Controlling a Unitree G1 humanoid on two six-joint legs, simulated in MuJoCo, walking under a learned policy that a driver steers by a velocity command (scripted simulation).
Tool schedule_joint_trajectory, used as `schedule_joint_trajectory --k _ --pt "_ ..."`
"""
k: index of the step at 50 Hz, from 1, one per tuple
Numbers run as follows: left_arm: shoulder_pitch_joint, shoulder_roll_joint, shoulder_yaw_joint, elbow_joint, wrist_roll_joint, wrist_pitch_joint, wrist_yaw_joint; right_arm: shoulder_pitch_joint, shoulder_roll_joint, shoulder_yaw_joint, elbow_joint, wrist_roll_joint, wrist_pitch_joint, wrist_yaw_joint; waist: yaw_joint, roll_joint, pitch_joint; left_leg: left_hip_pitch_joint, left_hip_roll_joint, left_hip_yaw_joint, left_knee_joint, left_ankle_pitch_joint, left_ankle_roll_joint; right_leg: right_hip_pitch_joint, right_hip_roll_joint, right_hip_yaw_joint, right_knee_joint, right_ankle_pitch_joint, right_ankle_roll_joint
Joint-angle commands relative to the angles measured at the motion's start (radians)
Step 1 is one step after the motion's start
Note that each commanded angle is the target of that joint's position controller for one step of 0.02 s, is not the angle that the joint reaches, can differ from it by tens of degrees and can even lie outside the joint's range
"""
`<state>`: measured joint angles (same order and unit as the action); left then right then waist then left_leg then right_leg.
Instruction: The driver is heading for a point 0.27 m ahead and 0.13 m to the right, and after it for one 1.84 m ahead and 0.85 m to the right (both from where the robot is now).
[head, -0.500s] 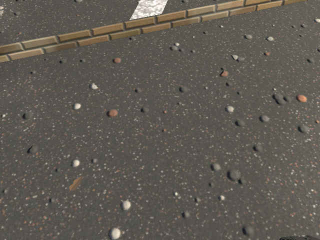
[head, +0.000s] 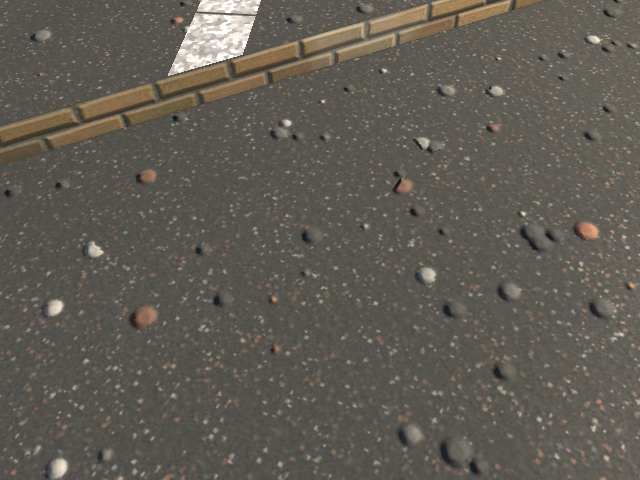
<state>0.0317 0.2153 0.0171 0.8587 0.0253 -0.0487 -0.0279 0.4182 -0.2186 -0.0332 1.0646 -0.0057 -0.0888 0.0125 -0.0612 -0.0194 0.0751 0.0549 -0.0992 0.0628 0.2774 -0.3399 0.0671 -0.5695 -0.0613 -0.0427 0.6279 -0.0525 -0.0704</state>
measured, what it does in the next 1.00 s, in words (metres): walks ahead, turning right: right foot, then left foot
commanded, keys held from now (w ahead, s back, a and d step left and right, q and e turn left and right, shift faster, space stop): w+e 0.78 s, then e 0.22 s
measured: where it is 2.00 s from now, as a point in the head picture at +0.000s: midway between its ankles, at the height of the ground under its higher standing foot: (382, 395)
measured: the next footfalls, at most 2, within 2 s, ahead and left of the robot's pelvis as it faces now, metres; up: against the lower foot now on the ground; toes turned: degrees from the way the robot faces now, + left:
right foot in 0.06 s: +0.21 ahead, -0.09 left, +0.00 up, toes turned -4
left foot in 0.60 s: +0.51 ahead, +0.04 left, +0.00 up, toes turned -18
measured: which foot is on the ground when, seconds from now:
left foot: down 0.00-0.08, up 0.10-0.58, down 0.60-1.00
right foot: up 0.00-0.04, down 0.06-0.62, up 0.64-1.00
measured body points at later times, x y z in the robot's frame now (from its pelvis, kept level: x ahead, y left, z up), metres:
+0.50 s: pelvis +0.27 -0.03 +0.01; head +0.30 -0.05 +0.46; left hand +0.26 +0.23 -0.12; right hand +0.43 -0.30 -0.10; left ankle +0.44 +0.08 -0.69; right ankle +0.17 -0.09 -0.73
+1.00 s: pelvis +0.50 -0.07 +0.01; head +0.54 -0.10 +0.45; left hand +0.79 +0.04 -0.10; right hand +0.37 -0.31 -0.13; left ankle +0.47 +0.06 -0.73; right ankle +0.58 -0.23 -0.70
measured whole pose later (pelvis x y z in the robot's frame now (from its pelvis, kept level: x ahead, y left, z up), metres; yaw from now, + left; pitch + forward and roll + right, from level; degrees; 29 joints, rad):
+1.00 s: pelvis +0.50 -0.07 +0.01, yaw -31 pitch +1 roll +2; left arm 0.06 0.26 0.05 0.75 0.04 0.00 -0.07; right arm 0.34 -0.24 -0.04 0.90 -0.01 -0.07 -0.02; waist -0.05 -0.04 0.08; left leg -0.02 0.01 0.22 0.33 -0.31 0.01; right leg -0.58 -0.02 -0.05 0.68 -0.09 -0.05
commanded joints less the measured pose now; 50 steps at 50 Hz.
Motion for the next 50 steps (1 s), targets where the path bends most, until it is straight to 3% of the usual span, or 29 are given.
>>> schedule_joint_trajectory --k 1,2,3,4,5,6,7,8,10,13,18,25,27,28,29,30,31,32,33,34,35,37,40,42,46,50 --pt "0.099 0.096 0.031 -0.011 0.006 -0.012 0.007 -0.009 -0.157 -0.028 -0.027 -0.017 0.002 -0.014 0.096 0.069 -0.05 -0.027 0.284 -0.086 0.09 0.854 0.086 0.214 0.066 -0.046 -0.06 -0.068 -0.048" --pt "0.236 0.112 0.043 0.041 0.009 -0.017 0.012 -0.015 -0.157 -0.029 -0.026 -0.02 0.008 -0.016 0.157 0.049 -0.109 -0.047 0.253 -0.041 0.259 0.875 0.068 0.365 0.098 -0.061 -0.109 -0.077 -0.068" --pt "0.398 0.169 0.063 0.087 0.022 -0.023 0.018 -0.006 -0.137 -0.021 -0.041 -0.022 0.009 -0.017 0.214 0.003 -0.191 -0.186 0.216 0.001 0.506 0.697 0.046 0.575 -0.001 0.074 -0.125 -0.113 -0.114" --pt "0.488 0.286 0.091 0.094 0.032 -0.022 0.024 0.096 -0.047 -0.005 -0.067 0.002 0.008 -0.008 0.177 -0.214 -0.315 -0.504 0.063 0.059 0.916 0.101 0.0 0.835 -0.285 0.562 -0.206 -0.182 -0.255" --pt "0.433 0.267 0.09 0.096 -0.022 0.0 0.015 0.059 -0.121 -0.025 -0.067 -0.024 0.006 -0.004 0.168 -0.179 -0.334 -0.674 0.025 -0.071 1.042 -0.176 0.004 0.85 -0.304 0.804 -0.351 -0.283 -0.295" --pt "0.313 0.227 0.082 0.07 -0.026 0.004 0.016 -0.036 -0.139 -0.03 -0.099 -0.027 0.004 -0.002 0.127 -0.107 -0.166 -0.764 0.098 -0.097 1.056 -0.099 0.011 0.731 -0.276 0.653 -0.355 -0.363 -0.27" --pt "0.252 0.169 0.069 0.06 -0.02 0.001 0.014 -0.111 -0.127 -0.026 -0.12 -0.026 -0.004 0.001 0.115 -0.033 -0.077 -0.751 0.139 -0.099 0.99 -0.018 0.006 0.598 -0.232 0.552 -0.38 -0.282 -0.241" --pt "0.229 0.145 0.063 0.061 -0.015 -0.005 0.017 -0.123 -0.113 -0.026 -0.123 -0.028 -0.003 0.002 0.082 -0.014 -0.034 -0.696 0.165 -0.103 0.911 0.018 -0.002 0.502 -0.184 0.473 -0.398 -0.166 -0.211" --pt "0.227 0.13 0.057 0.07 -0.02 -0.02 0.022 -0.103 -0.089 -0.02 -0.124 -0.044 0.023 0.001 0.037 -0.025 -0.049 -0.58 0.179 -0.097 0.82 0.036 -0.033 0.406 -0.128 0.371 -0.41 0.033 -0.186" --pt "0.273 0.166 0.069 0.08 -0.027 -0.029 0.026 -0.161 -0.085 -0.018 -0.157 -0.04 0.043 0.0 0.034 -0.025 -0.061 -0.576 0.172 -0.073 0.722 0.08 -0.075 0.377 -0.09 0.319 -0.429 0.088 -0.196" --pt "0.373 0.162 0.071 0.088 -0.024 -0.019 0.028 -0.375 -0.091 -0.014 -0.244 -0.032 0.048 0.001 0.099 -0.031 -0.017 -0.681 0.175 -0.072 0.518 0.247 -0.12 0.431 -0.07 0.341 -0.452 0.048 -0.175" --pt "0.458 0.176 0.079 0.083 -0.006 -0.01 0.04 -0.534 -0.102 -0.001 -0.337 -0.017 0.028 0.008 0.153 -0.056 -0.024 -0.669 0.123 -0.08 0.343 0.255 -0.103 0.566 -0.08 0.392 -0.334 0.25 -0.155" --pt "0.413 0.192 0.085 0.064 -0.005 -0.009 0.045 -0.477 -0.122 -0.005 -0.338 -0.013 0.018 0.004 0.109 -0.072 -0.036 -0.533 0.103 -0.086 0.266 0.202 -0.081 0.529 -0.078 0.409 -0.284 0.297 -0.122" --pt "0.383 0.202 0.088 0.053 -0.006 -0.011 0.044 -0.403 -0.139 -0.012 -0.32 -0.011 0.013 -0.001 0.074 -0.075 -0.059 -0.409 0.079 -0.075 0.225 0.17 -0.067 0.492 -0.064 0.412 -0.23 0.353 -0.102" --pt "0.358 0.208 0.09 0.044 -0.011 -0.017 0.038 -0.286 -0.161 -0.023 -0.288 -0.015 0.002 -0.01 0.016 -0.04 -0.114 -0.237 0.069 -0.07 0.158 0.197 -0.046 0.448 -0.021 0.389 -0.105 0.386 -0.078" --pt "0.348 0.178 0.082 0.023 -0.024 -0.028 0.029 -0.142 -0.224 -0.043 -0.269 -0.033 -0.012 -0.026 -0.043 0.048 -0.224 -0.016 0.208 -0.203 0.121 0.113 -0.002 0.344 0.049 0.328 0.122 0.271 -0.049" --pt "0.393 0.087 0.063 -0.017 -0.055 -0.032 0.027 -0.043 -0.312 -0.062 -0.277 -0.054 -0.005 -0.04 -0.047 0.222 -0.355 0.24 0.478 -0.551 0.062 -0.03 0.065 0.09 0.171 0.192 0.406 -0.23 -0.014" --pt "0.457 0.13 0.069 -0.024 -0.038 -0.021 0.032 -0.089 -0.313 -0.069 -0.271 -0.043 0.015 -0.037 0.02 0.306 -0.365 0.211 0.558 -0.819 -0.015 -0.073 0.14 -0.05 0.172 0.146 0.548 -0.499 -0.021" --pt "0.429 0.164 0.075 0.005 -0.014 -0.004 0.036 -0.163 -0.203 -0.047 -0.295 -0.034 0.022 -0.032 0.043 0.134 -0.216 0.08 0.516 -0.693 -0.012 -0.143 0.131 -0.083 0.092 0.157 0.61 -0.414 -0.027" --pt "0.364 0.148 0.072 0.0 -0.006 -0.001 0.024 -0.211 -0.136 -0.031 -0.301 -0.027 0.02 -0.027 0.042 0.052 -0.115 -0.044 0.454 -0.532 -0.037 -0.071 0.112 -0.07 0.059 0.148 0.583 -0.334 -0.02" --pt "0.338 0.128 0.071 -0.009 -0.003 0.004 0.015 -0.228 -0.114 -0.024 -0.299 -0.03 0.016 -0.027 0.056 0.07 -0.073 -0.114 0.409 -0.416 -0.065 0.041 0.087 -0.047 0.033 0.137 0.548 -0.293 -0.013" --pt "0.317 0.121 0.071 -0.021 0.012 0.027 -0.003 -0.192 -0.111 -0.021 -0.273 -0.025 -0.001 -0.028 0.069 0.126 -0.055 -0.159 0.359 -0.272 -0.085 0.224 0.069 -0.027 0.013 0.118 0.529 -0.262 0.006" --pt "0.245 0.108 0.066 -0.063 0.007 0.045 -0.017 -0.145 -0.123 -0.027 -0.251 -0.012 -0.025 -0.021 0.076 0.111 -0.057 -0.134 0.368 -0.162 -0.09 0.498 0.087 -0.086 0.008 0.1 0.515 -0.207 0.025" --pt "0.191 0.1 0.06 -0.091 0.009 0.048 -0.022 -0.138 -0.127 -0.029 -0.245 -0.01 -0.024 -0.022 0.08 0.104 -0.044 -0.13 0.359 -0.065 -0.066 0.728 0.09 -0.108 0.012 0.071 0.44 -0.165 0.045" --pt "0.081 0.062 0.033 -0.14 0.001 0.042 -0.039 -0.15 -0.145 -0.032 -0.24 -0.006 -0.008 -0.027 0.065 0.143 -0.043 -0.189 0.298 0.097 -0.031 0.79 0.053 0.052 0.037 -0.017 0.125 0.01 0.041" --pt "0.082 0.106 0.041 -0.158 0.018 0.043 -0.039 -0.119 -0.191 -0.049 -0.231 0.002 0.011 -0.039 0.065 0.145 -0.08 -0.1 0.342 0.111 0.113 0.895 0.03 0.15 0.075 -0.051 -0.004 -0.059 -0.005"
